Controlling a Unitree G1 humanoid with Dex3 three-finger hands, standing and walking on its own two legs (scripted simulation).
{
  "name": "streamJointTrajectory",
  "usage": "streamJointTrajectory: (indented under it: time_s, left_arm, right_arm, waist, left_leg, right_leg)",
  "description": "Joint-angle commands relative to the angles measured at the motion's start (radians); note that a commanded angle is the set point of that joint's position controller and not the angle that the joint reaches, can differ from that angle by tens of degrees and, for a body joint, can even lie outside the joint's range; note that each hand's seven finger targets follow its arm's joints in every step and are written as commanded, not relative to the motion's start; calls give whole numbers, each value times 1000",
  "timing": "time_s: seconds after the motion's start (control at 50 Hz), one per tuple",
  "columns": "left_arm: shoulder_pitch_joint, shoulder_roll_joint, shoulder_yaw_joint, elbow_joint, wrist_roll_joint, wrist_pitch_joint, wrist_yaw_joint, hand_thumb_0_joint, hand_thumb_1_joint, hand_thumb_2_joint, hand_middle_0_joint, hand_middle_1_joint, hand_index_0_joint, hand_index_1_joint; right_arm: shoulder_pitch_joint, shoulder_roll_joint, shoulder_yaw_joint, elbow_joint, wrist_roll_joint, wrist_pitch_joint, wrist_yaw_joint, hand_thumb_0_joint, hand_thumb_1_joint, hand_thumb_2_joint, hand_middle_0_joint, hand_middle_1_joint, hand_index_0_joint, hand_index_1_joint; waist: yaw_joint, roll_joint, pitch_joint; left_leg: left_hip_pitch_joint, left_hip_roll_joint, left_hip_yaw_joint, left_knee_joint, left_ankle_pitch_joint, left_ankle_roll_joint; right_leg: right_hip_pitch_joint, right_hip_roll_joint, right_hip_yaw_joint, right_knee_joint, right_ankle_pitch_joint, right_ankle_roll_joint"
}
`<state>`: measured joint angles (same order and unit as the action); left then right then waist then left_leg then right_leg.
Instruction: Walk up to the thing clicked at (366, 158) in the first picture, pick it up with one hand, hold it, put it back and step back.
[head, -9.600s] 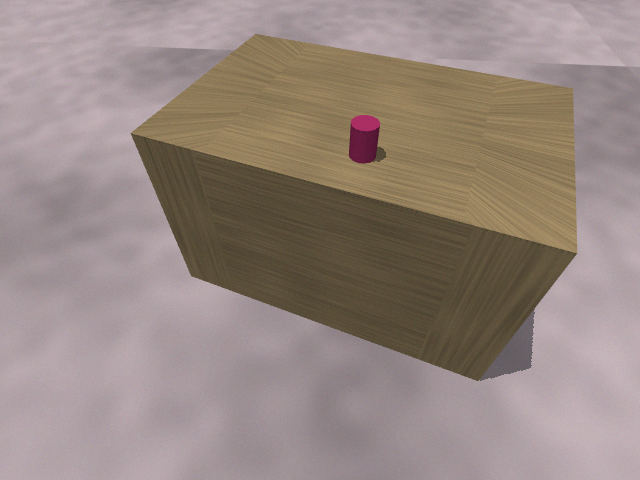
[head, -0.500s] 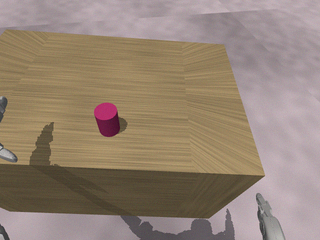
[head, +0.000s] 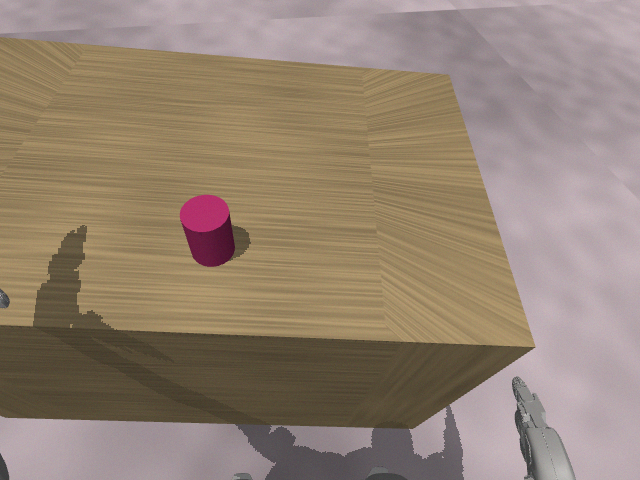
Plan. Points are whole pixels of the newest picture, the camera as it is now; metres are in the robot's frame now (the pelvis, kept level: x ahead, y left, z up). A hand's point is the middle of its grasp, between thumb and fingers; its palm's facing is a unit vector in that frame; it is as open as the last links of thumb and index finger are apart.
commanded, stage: go down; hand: left
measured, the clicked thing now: (209, 231) +0.47 +0.16 -0.03
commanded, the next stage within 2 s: approach in 0.84 s
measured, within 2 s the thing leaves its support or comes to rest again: neither
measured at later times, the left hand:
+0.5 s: hand out of the picture +0.37 +0.35 +0.10, palm faces +0.11 -0.99 +0.00, open 17.6 cm
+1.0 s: hand out of the picture +0.37 +0.35 +0.09, palm faces +0.12 -0.99 +0.00, open 17.6 cm
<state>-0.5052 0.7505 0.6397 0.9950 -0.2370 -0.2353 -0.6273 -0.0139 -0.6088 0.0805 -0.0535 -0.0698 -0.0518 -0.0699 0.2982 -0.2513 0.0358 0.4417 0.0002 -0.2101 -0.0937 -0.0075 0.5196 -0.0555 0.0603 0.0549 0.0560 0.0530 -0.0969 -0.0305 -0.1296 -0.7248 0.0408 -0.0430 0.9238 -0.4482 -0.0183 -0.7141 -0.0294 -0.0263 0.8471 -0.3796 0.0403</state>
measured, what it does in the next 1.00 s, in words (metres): stands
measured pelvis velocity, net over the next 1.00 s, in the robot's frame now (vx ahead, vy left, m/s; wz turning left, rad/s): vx -0.01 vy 0.00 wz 0.00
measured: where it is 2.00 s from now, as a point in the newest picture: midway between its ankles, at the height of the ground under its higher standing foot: outside the picture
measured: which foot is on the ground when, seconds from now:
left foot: down 0.00-1.00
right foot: down 0.00-1.00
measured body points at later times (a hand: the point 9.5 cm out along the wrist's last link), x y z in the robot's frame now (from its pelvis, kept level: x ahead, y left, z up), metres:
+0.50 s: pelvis -0.01 +0.00 -0.01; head +0.06 +0.03 +0.44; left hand +0.36 +0.41 +0.10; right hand +0.15 -0.26 -0.05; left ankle +0.00 +0.13 -0.69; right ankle +0.02 -0.15 -0.69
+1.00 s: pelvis -0.01 +0.00 -0.01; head +0.06 +0.03 +0.43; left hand +0.36 +0.40 +0.10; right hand +0.14 -0.26 -0.05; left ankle +0.00 +0.13 -0.69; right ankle +0.02 -0.15 -0.69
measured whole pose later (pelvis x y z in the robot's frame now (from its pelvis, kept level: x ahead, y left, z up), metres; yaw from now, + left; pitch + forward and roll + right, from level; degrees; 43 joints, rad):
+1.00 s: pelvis -0.01 +0.00 -0.01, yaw +0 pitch +15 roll -2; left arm -0.51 0.76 0.65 0.98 -0.23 -0.21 -0.62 -0.01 -0.60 0.07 -0.06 -0.09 -0.06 -0.08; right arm 0.34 -0.27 0.04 0.35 0.00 -0.19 -0.10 -0.01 0.52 -0.05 0.06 0.06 0.06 0.05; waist -0.10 -0.03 -0.13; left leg -0.79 0.04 -0.05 0.99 -0.47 -0.02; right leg -0.79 -0.03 -0.02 0.92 -0.40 0.04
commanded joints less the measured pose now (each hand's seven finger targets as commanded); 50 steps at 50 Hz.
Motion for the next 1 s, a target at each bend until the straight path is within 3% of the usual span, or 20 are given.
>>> streamJointTrajectory:
  time_s: [0.0,0.08,0.18,0.2,0.28,0.34,0.4,0.54,0.6,0.64,0.7,0.72,0.76,0.78,0.82,0.86,0.9,0.92,0.94,0.98]
  left_arm:
    - [-296,366,40,-162,-28,-53,-8,0,-611,82,-61,-69,-58,-77]
    - [-303,423,79,-216,-28,-56,3,0,-611,69,-64,-70,-65,-74]
    - [-307,376,51,-202,-28,-41,-4,0,-611,71,-66,-70,-63,-76]
    - [-335,400,51,-242,-24,-43,-3,0,-611,69,-67,-69,-64,-76]
    - [-300,337,25,-205,-28,-30,-3,0,-611,72,-65,-72,-64,-78]
    - [-316,414,73,-247,-25,-40,14,0,-611,72,-61,-73,-62,-77]
    - [-303,350,45,-236,-34,-41,-1,0,-611,73,-64,-78,-66,-81]
    - [-336,378,51,-259,-31,-45,10,0,-611,55,-66,-77,-73,-76]
    - [-315,329,31,-217,-33,-41,1,0,-611,69,-62,-85,-70,-83]
    - [-329,386,54,-254,-28,-46,10,0,-611,67,-63,-78,-67,-80]
    - [-354,401,60,-276,-22,-45,13,0,-611,58,-64,-73,-70,-72]
    - [-301,354,41,-193,-25,-34,11,0,-611,57,-68,-78,-73,-78]
    - [-349,401,63,-274,-27,-45,14,0,-611,63,-66,-84,-71,-84]
    - [-316,401,65,-222,-22,-38,17,0,-611,58,-64,-76,-71,-75]
    - [-280,376,60,-182,-26,-31,12,0,-611,60,-65,-85,-73,-83]
    - [-301,360,52,-214,-31,-40,7,0,-611,60,-64,-82,-70,-81]
    - [-288,365,55,-197,-29,-38,5,0,-611,56,-66,-78,-72,-78]
    - [-303,360,43,-214,-28,-40,2,0,-596,132,-74,-109,-55,-132]
    - [-314,382,58,-242,-26,-46,8,0,-562,61,-62,-75,-56,-82]
    - [-303,323,27,-191,-29,-42,8,0,-557,58,-63,-67,-54,-77]
  right_arm:
    - [-2,-160,-72,-144,0,-51,-14,0,535,-55,49,50,49,50]
    - [0,-173,-77,-199,3,-50,-8,0,535,-54,49,50,49,50]
    - [10,-163,-71,-212,7,-53,-9,0,527,-57,49,50,49,50]
    - [18,-173,-86,-184,3,-49,-10,0,529,-57,49,50,49,50]
    - [33,-156,-70,-182,3,-48,-10,0,533,-55,49,50,49,50]
    - [-6,-195,-98,-251,5,-47,-13,0,536,-54,49,50,49,50]
    - [48,-147,-68,-198,6,-41,-8,0,533,-54,49,50,49,50]
    - [-11,-191,-100,-248,7,-52,-18,0,534,-53,49,50,49,50]
    - [23,-144,-54,-228,5,-47,-12,0,536,-53,50,50,49,50]
    - [33,-175,-86,-203,5,-44,-18,0,530,-55,49,50,49,50]
    - [15,-168,-76,-240,3,-47,-20,0,530,-54,50,50,50,50]
    - [57,-172,-89,-189,2,-41,-19,0,523,-56,50,50,49,50]
    - [7,-171,-75,-244,4,-46,-22,0,525,-56,50,50,49,50]
    - [25,-176,-86,-219,4,-42,-23,0,524,-55,50,50,50,50]
    - [26,-173,-83,-240,5,-39,-23,0,524,-55,50,50,49,50]
    - [12,-140,-56,-211,6,-38,-17,0,526,-55,50,50,50,50]
    - [28,-177,-88,-240,4,-39,-19,0,522,-56,50,50,49,50]
    - [24,-171,-77,-254,5,-41,-17,0,535,-52,49,50,49,50]
    - [6,-170,-71,-288,6,-43,-17,0,570,-44,49,51,49,51]
    - [36,-162,-70,-270,9,-39,-18,0,562,-46,49,51,49,51]
  waist:
    - [12,209,-318]
    - [38,238,-359]
    - [15,215,-364]
    - [19,233,-362]
    - [23,220,-321]
    - [34,194,-334]
    - [27,221,-325]
    - [19,205,-320]
    - [17,212,-330]
    - [22,224,-342]
    - [22,224,-355]
    - [11,202,-318]
    - [18,227,-375]
    - [21,196,-328]
    - [7,157,-322]
    - [29,182,-301]
    - [14,173,-347]
    - [14,179,-337]
    - [20,188,-355]
    - [5,171,-328]
  left_leg:
    - [245,-29,10,-95,399,16]
    - [248,-29,8,-100,390,8]
    - [254,-24,6,-84,433,12]
    - [246,-29,12,-81,414,14]
    - [225,-30,11,-92,348,13]
    - [207,-30,7,-96,324,12]
    - [218,-31,11,-90,341,11]
    - [196,-30,7,-98,252,12]
    - [206,-31,9,-83,303,13]
    - [208,-33,11,-81,308,13]
    - [207,-39,17,-81,282,14]
    - [200,-34,13,-81,280,14]
    - [218,-38,17,-73,306,15]
    - [184,-37,14,-74,289,16]
    - [159,-43,22,-64,279,25]
    - [133,-47,28,-63,277,24]
    - [167,-42,20,-58,288,22]
    - [175,-40,21,-66,281,19]
    - [176,-40,18,-69,277,18]
    - [173,-39,19,-65,281,18]
  right_leg:
    - [79,31,-23,-62,261,-54]
    - [101,32,-27,-50,241,-58]
    - [90,34,-26,-42,272,-56]
    - [87,31,-20,-45,269,-55]
    - [65,32,-25,-46,221,-57]
    - [86,34,-28,-43,206,-57]
    - [76,32,-26,-38,215,-56]
    - [58,35,-26,-37,162,-55]
    - [55,32,-25,-32,192,-55]
    - [63,31,-22,-29,199,-56]
    - [79,29,-17,-37,192,-53]
    - [55,32,-21,-36,179,-55]
    - [78,28,-17,-35,205,-53]
    - [70,30,-18,-36,193,-53]
    - [82,26,-12,-40,203,-47]
    - [80,24,-6,-34,203,-49]
    - [72,28,-13,-28,203,-50]
    - [72,30,-15,-29,197,-51]
    - [82,30,-15,-27,191,-54]
    - [62,31,-16,-26,190,-53]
